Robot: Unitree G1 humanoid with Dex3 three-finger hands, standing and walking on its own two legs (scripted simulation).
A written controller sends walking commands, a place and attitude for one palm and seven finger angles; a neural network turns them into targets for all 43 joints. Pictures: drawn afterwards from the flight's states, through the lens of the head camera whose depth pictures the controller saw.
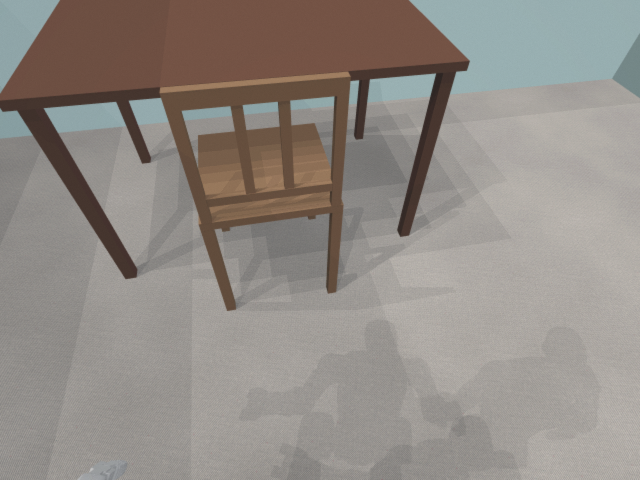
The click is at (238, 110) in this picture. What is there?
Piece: chair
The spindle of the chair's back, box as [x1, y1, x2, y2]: [231, 105, 255, 193]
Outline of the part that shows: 231,106 246,193 255,192 242,105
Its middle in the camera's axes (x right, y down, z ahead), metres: -0.19 -0.21 +0.92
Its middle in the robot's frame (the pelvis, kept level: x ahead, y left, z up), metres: +0.81 +0.23 -0.09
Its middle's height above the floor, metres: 0.68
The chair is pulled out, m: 0.00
